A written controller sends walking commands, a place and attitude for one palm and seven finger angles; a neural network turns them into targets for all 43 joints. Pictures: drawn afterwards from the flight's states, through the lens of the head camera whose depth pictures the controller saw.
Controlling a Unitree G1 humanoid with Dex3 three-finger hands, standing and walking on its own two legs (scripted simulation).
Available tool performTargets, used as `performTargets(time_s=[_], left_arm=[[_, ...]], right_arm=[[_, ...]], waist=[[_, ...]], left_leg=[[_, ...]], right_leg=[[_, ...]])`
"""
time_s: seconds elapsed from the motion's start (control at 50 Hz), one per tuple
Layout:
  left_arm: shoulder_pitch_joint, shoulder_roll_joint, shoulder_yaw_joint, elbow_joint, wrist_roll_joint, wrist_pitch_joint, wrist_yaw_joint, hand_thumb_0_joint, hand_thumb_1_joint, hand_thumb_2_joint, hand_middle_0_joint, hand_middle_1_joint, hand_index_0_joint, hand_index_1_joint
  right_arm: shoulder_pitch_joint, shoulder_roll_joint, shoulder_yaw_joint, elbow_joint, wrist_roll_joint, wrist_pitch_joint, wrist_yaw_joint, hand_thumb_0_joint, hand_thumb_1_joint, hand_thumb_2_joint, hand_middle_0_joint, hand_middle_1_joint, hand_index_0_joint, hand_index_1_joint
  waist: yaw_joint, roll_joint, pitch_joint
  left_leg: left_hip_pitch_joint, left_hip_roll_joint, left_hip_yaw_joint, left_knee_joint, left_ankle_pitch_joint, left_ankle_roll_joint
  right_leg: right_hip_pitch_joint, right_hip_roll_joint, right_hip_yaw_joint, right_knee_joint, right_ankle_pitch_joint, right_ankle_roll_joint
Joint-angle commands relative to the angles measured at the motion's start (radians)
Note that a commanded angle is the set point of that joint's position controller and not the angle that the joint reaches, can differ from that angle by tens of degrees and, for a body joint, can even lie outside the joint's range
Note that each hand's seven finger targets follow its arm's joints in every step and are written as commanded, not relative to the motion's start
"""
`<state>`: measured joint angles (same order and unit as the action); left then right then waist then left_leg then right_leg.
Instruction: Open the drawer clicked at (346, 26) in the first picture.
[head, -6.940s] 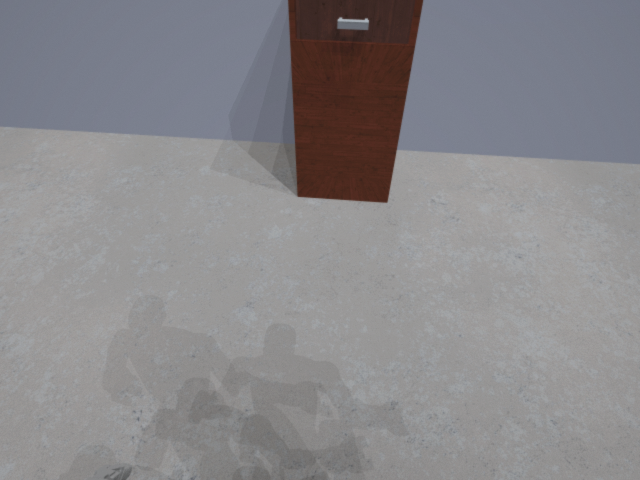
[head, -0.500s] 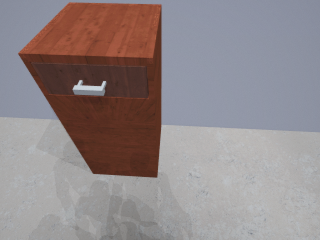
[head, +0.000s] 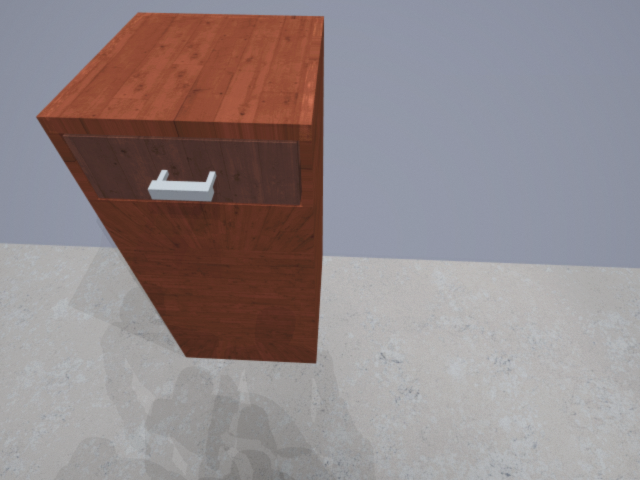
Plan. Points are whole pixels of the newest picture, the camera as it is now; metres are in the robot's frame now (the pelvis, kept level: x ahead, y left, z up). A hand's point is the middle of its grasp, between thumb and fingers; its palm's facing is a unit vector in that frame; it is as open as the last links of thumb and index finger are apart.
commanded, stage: raise the hand with hooked fingers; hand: left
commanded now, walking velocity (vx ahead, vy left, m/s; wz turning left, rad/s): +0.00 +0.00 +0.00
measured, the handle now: (184, 183) +0.56 +0.27 +0.03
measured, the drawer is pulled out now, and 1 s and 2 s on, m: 0.00 0.00 0.00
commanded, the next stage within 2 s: move the hooked fingers above the handle in 1.90 s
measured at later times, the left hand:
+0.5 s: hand out of the picture +0.11 +0.19 -0.06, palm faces -0.12 -0.12 -0.99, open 9.0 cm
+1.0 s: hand (167, 369) +0.23 +0.19 +0.05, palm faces +0.05 -0.08 -1.00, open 12.0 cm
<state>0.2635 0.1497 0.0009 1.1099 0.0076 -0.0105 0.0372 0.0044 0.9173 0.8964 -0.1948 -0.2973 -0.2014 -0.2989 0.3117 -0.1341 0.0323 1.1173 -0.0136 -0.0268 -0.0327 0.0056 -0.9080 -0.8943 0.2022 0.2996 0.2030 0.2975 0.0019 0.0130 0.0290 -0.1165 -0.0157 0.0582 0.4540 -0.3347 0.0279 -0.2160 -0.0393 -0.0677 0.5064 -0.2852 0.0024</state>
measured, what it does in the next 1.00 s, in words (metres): stands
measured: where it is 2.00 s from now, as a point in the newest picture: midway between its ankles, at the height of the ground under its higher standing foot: outside the picture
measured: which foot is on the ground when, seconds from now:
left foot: down 0.00-1.00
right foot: down 0.00-1.00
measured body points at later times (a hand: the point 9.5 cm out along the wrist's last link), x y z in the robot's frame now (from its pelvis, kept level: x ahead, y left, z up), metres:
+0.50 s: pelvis -0.03 -0.05 -0.03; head +0.02 -0.06 +0.41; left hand +0.11 +0.19 +0.00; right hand +0.25 -0.27 -0.09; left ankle -0.06 +0.10 -0.74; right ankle -0.01 -0.12 -0.74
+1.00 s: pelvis -0.03 -0.03 -0.01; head +0.01 -0.08 +0.43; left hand +0.22 +0.19 +0.10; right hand +0.13 -0.29 -0.14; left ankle -0.05 +0.11 -0.74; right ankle -0.01 -0.12 -0.74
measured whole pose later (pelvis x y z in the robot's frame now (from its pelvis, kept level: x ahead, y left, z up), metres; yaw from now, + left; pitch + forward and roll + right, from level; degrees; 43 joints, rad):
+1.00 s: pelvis -0.03 -0.03 -0.01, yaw -3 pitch +5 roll +2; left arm 0.28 0.43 0.01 -0.13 0.95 -0.03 0.25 0.00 -0.07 0.48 -0.29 -0.92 -0.29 -0.92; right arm 0.19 -0.29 -0.04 0.62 -0.03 0.07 -0.04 0.01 -0.90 -0.89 0.20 0.30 0.20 0.30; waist 0.06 0.07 -0.02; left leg -0.33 -0.01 0.00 0.60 -0.36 -0.02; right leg -0.45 0.01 -0.01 0.66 -0.30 -0.05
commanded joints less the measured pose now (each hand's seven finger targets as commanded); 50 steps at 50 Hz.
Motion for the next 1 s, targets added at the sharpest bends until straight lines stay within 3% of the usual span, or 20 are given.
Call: performTargets(time_s=[0.0, 0.02, 0.04, 0.06, 0.08, 0.12, 0.14, 0.18, 0.22, 0.24, 0.3, 0.38, 0.44, 0.5, 0.56, 0.62, 0.72, 0.82, 0.9, 0.98], left_arm=[[-0.655, 0.438, 0.010, -1.543, 0.178, -0.181, 0.053, 0.000, 0.877, 0.890, -0.202, -0.315, -0.202, -0.315], [-0.192, 0.352, 0.028, -1.238, 0.200, -0.074, 0.123, 0.000, 0.853, 0.880, -0.203, -0.330, -0.203, -0.330], [-0.146, 0.236, -0.006, -1.164, 0.158, 0.005, 0.177, 0.000, 0.830, 0.870, -0.205, -0.345, -0.205, -0.345], [0.135, 0.039, -0.112, -1.004, 0.185, 0.101, 0.186, 0.000, 0.807, 0.860, -0.207, -0.360, -0.207, -0.360], [0.010, 0.050, -0.154, -1.200, 0.228, 0.093, 0.180, 0.000, 0.783, 0.850, -0.208, -0.375, -0.208, -0.375], [0.070, 0.195, -0.081, -1.230, 0.434, 0.066, 0.220, 0.000, 0.737, 0.830, -0.212, -0.405, -0.212, -0.405], [0.184, 0.210, -0.059, -1.213, 0.508, 0.081, 0.234, 0.000, 0.713, 0.820, -0.213, -0.420, -0.213, -0.420], [0.395, 0.147, -0.094, -1.134, 0.669, 0.095, 0.260, 0.000, 0.667, 0.800, -0.217, -0.450, -0.217, -0.450], [0.543, 0.125, -0.101, -1.088, 0.807, 0.083, 0.269, 0.000, 0.620, 0.780, -0.220, -0.480, -0.220, -0.480], [0.581, 0.153, -0.062, -1.094, 0.858, 0.058, 0.275, 0.000, 0.597, 0.770, -0.222, -0.495, -0.222, -0.495], [0.457, 0.270, 0.019, -1.224, 0.976, -0.026, 0.318, 0.000, 0.527, 0.740, -0.227, -0.540, -0.227, -0.540], [0.183, 0.365, 0.106, -1.354, 1.094, -0.057, 0.434, 0.000, 0.433, 0.700, -0.233, -0.600, -0.233, -0.600], [-0.151, 0.444, 0.137, -1.519, 1.108, -0.110, 0.497, 0.000, 0.363, 0.670, -0.238, -0.645, -0.238, -0.645], [-0.168, 0.420, 0.102, -1.495, 1.056, -0.165, 0.499, 0.000, 0.293, 0.640, -0.243, -0.690, -0.243, -0.690], [-0.211, 0.419, 0.079, -1.419, 1.026, -0.149, 0.466, 0.000, 0.223, 0.610, -0.248, -0.735, -0.248, -0.735], [-0.147, 0.431, 0.084, -1.310, 1.009, -0.028, 0.403, 0.000, 0.153, 0.580, -0.253, -0.780, -0.253, -0.780], [-0.027, 0.465, 0.099, -1.266, 0.937, 0.126, 0.234, 0.000, 0.037, 0.530, -0.262, -0.855, -0.262, -0.855], [0.011, 0.480, 0.148, -1.393, 0.910, 0.058, 0.170, 0.000, -0.080, 0.480, -0.270, -0.930, -0.270, -0.930], [-0.079, 0.484, 0.182, -1.451, 0.932, -0.027, 0.247, 0.000, -0.173, 0.440, -0.277, -0.990, -0.277, -0.990], [-0.225, 0.508, 0.194, -1.431, 0.961, -0.033, 0.316, 0.000, -0.267, 0.400, -0.283, -1.050, -0.283, -1.050]], right_arm=[[-0.036, -0.300, -0.047, -0.431, 0.057, -0.171, -0.032, 0.000, -0.900, -0.900, 0.200, 0.300, 0.200, 0.300], [-0.106, -0.205, -0.046, -0.380, 0.037, -0.280, -0.070, 0.000, -0.900, -0.900, 0.200, 0.300, 0.200, 0.300], [-0.085, -0.201, -0.073, -0.294, 0.046, -0.308, -0.070, 0.000, -0.900, -0.900, 0.200, 0.300, 0.200, 0.300], [-0.076, -0.158, -0.064, -0.293, 0.056, -0.312, -0.069, 0.000, -0.900, -0.900, 0.200, 0.300, 0.200, 0.300], [-0.139, -0.173, -0.060, -0.387, 0.052, -0.320, -0.051, 0.000, -0.900, -0.900, 0.200, 0.300, 0.200, 0.300], [-0.168, -0.239, -0.075, -0.449, 0.004, -0.300, -0.040, 0.000, -0.900, -0.900, 0.200, 0.300, 0.200, 0.300], [-0.183, -0.243, -0.082, -0.498, -0.005, -0.276, -0.026, 0.000, -0.900, -0.900, 0.200, 0.300, 0.200, 0.300], [-0.214, -0.226, -0.100, -0.570, -0.021, -0.202, 0.011, 0.000, -0.900, -0.900, 0.200, 0.300, 0.200, 0.300], [-0.270, -0.228, -0.112, -0.626, -0.031, -0.104, 0.051, 0.000, -0.900, -0.900, 0.200, 0.300, 0.200, 0.300], [-0.287, -0.220, -0.115, -0.654, -0.024, -0.065, 0.070, 0.000, -0.900, -0.900, 0.200, 0.300, 0.200, 0.300], [-0.352, -0.218, -0.092, -0.736, -0.015, 0.001, 0.092, 0.000, -0.900, -0.900, 0.200, 0.300, 0.200, 0.300], [-0.316, -0.187, -0.096, -0.751, -0.050, 0.051, 0.081, 0.000, -0.900, -0.900, 0.200, 0.300, 0.200, 0.300], [-0.302, -0.177, -0.100, -0.730, -0.074, 0.059, 0.055, 0.000, -0.900, -0.900, 0.200, 0.300, 0.200, 0.300], [-0.296, -0.183, -0.103, -0.719, -0.071, 0.039, 0.038, 0.000, -0.900, -0.900, 0.200, 0.300, 0.200, 0.300], [-0.316, -0.186, -0.096, -0.700, -0.073, 0.041, 0.035, 0.000, -0.900, -0.900, 0.200, 0.300, 0.200, 0.300], [-0.347, -0.183, -0.080, -0.701, -0.053, 0.061, 0.025, 0.000, -0.900, -0.900, 0.200, 0.300, 0.200, 0.300], [-0.378, -0.187, -0.045, -0.723, -0.007, 0.082, 0.004, 0.000, -0.900, -0.900, 0.200, 0.300, 0.200, 0.300], [-0.354, -0.193, -0.047, -0.718, -0.010, 0.061, -0.005, 0.000, -0.900, -0.900, 0.200, 0.300, 0.200, 0.300], [-0.327, -0.191, -0.067, -0.703, -0.017, 0.025, -0.010, 0.000, -0.900, -0.900, 0.200, 0.300, 0.200, 0.300], [-0.313, -0.198, -0.091, -0.669, -0.018, 0.018, -0.009, 0.000, -0.900, -0.900, 0.200, 0.300, 0.200, 0.300]], waist=[[-0.045, 0.227, -0.462], [0.024, 0.363, -0.376], [-0.005, 0.297, -0.273], [-0.012, 0.162, -0.188], [0.002, 0.071, -0.075], [-0.009, -0.010, -0.126], [0.024, -0.042, -0.165], [0.074, -0.210, -0.136], [0.110, -0.271, -0.075], [0.142, -0.259, -0.088], [0.158, -0.171, -0.168], [0.125, -0.020, -0.290], [0.052, -0.005, -0.380], [0.017, 0.050, -0.373], [-0.008, 0.020, -0.338], [0.036, -0.001, -0.331], [0.101, -0.153, -0.303], [0.119, -0.109, -0.281], [0.107, -0.047, -0.268], [0.090, 0.015, -0.325]], left_leg=[[0.105, 0.033, -0.069, -0.020, 0.631, 0.014], [0.182, 0.088, -0.074, -0.063, 0.871, -0.023], [0.078, 0.094, -0.069, -0.063, 0.762, -0.065], [0.010, 0.099, -0.090, -0.089, 0.689, -0.056], [-0.055, 0.088, -0.100, -0.054, 0.603, -0.046], [-0.147, 0.039, -0.093, 0.051, 0.488, -0.027], [-0.179, 0.024, -0.096, 0.069, 0.501, -0.023], [-0.268, 0.023, -0.074, 0.093, 0.438, -0.031], [-0.364, 0.009, -0.034, 0.108, 0.311, -0.031], [-0.399, -0.003, -0.020, 0.115, 0.295, -0.032], [-0.421, -0.031, -0.005, 0.147, 0.193, -0.026], [-0.378, -0.055, -0.008, 0.228, 0.148, -0.006], [-0.306, -0.062, -0.038, 0.334, 0.138, 0.010], [-0.254, -0.060, -0.047, 0.381, 0.121, 0.014], [-0.301, -0.053, -0.050, 0.375, 0.107, 0.017], [-0.371, -0.045, -0.040, 0.295, 0.134, 0.012], [-0.410, -0.033, -0.029, 0.164, 0.147, 0.002], [-0.359, -0.029, -0.048, 0.101, 0.158, 0.008], [-0.308, -0.039, -0.050, 0.100, 0.175, 0.009], [-0.241, -0.047, -0.043, 0.098, 0.221, 0.008]], right_leg=[[0.113, 0.007, 0.158, 0.050, 0.529, -0.060], [0.002, 0.026, 0.049, 0.109, 0.189, -0.067], [-0.092, 0.030, 0.000, 0.143, 0.027, -0.041], [-0.153, 0.037, -0.024, 0.147, -0.031, -0.026], [-0.161, 0.024, -0.010, 0.093, 0.032, -0.028], [-0.160, 0.039, 0.037, 0.033, 0.165, -0.054], [-0.130, 0.042, 0.056, 0.045, 0.181, -0.062], [-0.155, 0.054, 0.050, 0.077, 0.112, -0.064], [-0.170, 0.059, 0.081, 0.085, 0.105, -0.072], [-0.137, 0.058, 0.117, 0.093, 0.149, -0.079], [-0.108, 0.048, 0.166, 0.124, 0.117, -0.083], [-0.162, 0.048, 0.229, 0.151, 0.106, -0.076], [-0.269, 0.024, 0.293, 0.157, 0.075, -0.065], [-0.344, 0.021, 0.268, 0.153, 0.055, -0.061], [-0.317, 0.021, 0.243, 0.139, 0.071, -0.049], [-0.143, 0.014, 0.205, 0.115, 0.173, -0.031], [0.090, -0.013, 0.229, 0.072, 0.284, 0.003], [0.125, -0.012, 0.199, 0.047, 0.263, -0.004], [0.068, -0.005, 0.189, 0.023, 0.196, -0.016], [0.047, 0.004, 0.150, 0.033, 0.218, -0.031]])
